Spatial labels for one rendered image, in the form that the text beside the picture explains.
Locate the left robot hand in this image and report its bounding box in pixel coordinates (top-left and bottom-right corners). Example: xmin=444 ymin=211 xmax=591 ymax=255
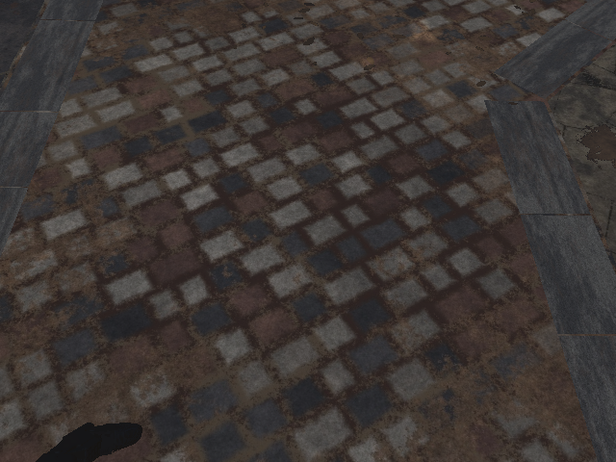
xmin=36 ymin=423 xmax=142 ymax=462

